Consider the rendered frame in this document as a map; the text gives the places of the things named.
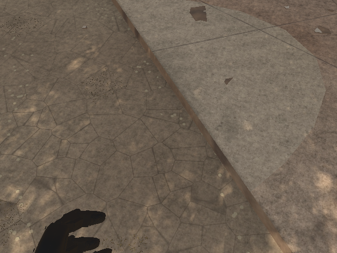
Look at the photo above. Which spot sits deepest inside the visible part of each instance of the robot left hand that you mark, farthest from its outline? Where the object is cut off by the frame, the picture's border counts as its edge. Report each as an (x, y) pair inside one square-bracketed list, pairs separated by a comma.
[(55, 238)]

